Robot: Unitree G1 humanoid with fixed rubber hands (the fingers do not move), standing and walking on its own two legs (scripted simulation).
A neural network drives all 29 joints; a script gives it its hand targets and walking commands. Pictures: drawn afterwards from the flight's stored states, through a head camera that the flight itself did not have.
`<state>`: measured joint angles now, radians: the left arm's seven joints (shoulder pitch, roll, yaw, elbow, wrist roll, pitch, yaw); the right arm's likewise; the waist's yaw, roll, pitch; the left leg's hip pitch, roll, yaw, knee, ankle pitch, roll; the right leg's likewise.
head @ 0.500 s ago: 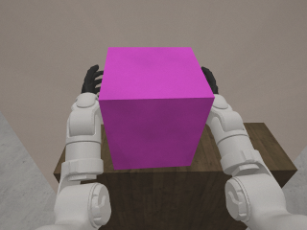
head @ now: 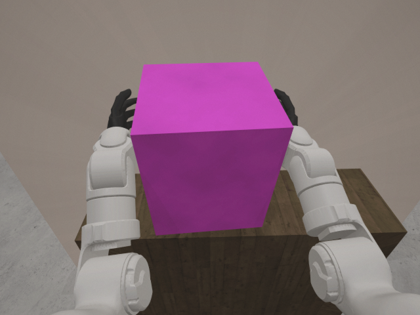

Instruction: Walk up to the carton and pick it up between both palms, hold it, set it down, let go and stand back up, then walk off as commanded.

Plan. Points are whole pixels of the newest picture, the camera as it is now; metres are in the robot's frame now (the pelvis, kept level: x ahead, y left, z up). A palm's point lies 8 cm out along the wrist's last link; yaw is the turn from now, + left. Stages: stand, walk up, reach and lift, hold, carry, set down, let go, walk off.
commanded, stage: hold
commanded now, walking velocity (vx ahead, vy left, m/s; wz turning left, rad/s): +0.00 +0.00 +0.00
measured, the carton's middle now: (205, 150) +0.37 +0.02 +0.19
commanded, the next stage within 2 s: none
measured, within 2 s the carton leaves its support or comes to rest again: neither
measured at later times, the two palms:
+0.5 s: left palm (122, 128) +0.36 +0.16 +0.25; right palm (292, 125) +0.37 -0.14 +0.23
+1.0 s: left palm (123, 129) +0.36 +0.16 +0.24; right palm (292, 126) +0.37 -0.14 +0.23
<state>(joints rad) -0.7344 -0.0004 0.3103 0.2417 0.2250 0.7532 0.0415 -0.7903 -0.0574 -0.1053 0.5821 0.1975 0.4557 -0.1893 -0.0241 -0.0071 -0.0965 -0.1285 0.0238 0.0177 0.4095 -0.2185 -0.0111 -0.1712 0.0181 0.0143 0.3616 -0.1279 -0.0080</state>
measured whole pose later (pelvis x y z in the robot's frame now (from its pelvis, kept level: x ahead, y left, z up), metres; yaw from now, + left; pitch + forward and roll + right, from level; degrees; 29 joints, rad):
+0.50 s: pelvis +0.00 +0.00 +0.00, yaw +0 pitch -4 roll +0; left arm -0.73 -0.01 0.31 0.16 0.22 0.80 0.04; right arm -0.79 -0.06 -0.10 0.50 0.21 0.52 -0.20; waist -0.04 0.00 -0.10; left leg -0.12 0.02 0.02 0.41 -0.22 -0.01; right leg -0.17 0.02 0.01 0.36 -0.13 -0.01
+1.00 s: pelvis +0.00 +0.00 +0.00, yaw +0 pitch -4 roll +0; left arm -0.72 -0.01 0.31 0.17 0.23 0.81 0.04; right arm -0.79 -0.06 -0.10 0.49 0.21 0.54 -0.20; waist -0.05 0.00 -0.10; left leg -0.12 0.02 0.02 0.41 -0.22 -0.01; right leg -0.16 0.02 0.01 0.36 -0.13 -0.01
